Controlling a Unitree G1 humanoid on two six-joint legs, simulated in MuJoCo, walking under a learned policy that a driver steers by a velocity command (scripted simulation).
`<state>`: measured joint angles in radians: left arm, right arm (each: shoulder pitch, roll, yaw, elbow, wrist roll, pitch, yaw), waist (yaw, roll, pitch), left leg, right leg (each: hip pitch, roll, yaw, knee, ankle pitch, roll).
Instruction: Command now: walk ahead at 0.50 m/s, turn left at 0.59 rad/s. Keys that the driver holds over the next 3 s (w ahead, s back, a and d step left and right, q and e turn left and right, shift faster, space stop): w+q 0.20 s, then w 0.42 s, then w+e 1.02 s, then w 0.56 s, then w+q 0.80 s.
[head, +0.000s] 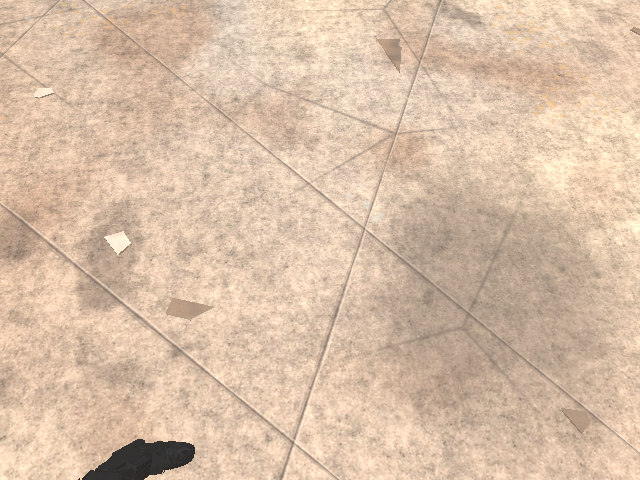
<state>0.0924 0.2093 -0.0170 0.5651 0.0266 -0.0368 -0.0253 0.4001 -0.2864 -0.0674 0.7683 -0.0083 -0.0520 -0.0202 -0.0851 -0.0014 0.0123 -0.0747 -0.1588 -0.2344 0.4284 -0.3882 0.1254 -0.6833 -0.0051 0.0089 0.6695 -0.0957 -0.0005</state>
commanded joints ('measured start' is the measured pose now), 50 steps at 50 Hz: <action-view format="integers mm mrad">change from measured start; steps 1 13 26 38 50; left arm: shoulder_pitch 39 291 418 325 -73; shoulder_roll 117 118 197 89 56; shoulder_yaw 51 74 78 71 55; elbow -27 127 286 214 90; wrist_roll -9 -1 -12 9 10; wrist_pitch -22 -85 -47 26 19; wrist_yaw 18 26 22 -12 -43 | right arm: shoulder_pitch -28 -152 -399 -67 88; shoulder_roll -155 -41 -13 -39 -66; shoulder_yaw -39 14 40 9 3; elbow -65 -163 -230 -55 53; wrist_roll -2 -33 -31 -3 -10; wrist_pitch -18 23 -3 -61 -50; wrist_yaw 4 58 66 21 -2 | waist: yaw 71 99 115 126 22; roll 61 -71 -106 73 52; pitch -127 -14 31 -8 95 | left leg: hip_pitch -7 -615 -397 -118 128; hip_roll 193 159 131 389 391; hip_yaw -138 113 346 113 379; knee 100 778 136 -282 -259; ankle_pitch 878 110 210 421 672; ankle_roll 32 -77 -11 69 3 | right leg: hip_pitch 366 562 712 105 -22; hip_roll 87 -243 -229 -71 -54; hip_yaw -36 169 -68 36 -98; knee -139 -469 -376 469 26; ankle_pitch -37 133 597 -155 88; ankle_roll -19 -169 -127 -29 -70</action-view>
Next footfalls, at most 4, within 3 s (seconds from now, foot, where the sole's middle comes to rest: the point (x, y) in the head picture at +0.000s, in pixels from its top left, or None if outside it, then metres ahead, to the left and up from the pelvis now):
0.06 right None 0.22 -0.11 -0.77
0.56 left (229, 475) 0.47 0.16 -0.77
1.14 right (285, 331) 0.78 0.03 -0.77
1.64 left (229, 225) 1.10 0.16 -0.77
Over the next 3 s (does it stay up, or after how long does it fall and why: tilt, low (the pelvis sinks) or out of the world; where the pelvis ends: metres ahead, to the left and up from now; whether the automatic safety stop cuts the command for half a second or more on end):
stays up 1.57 -0.10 0.01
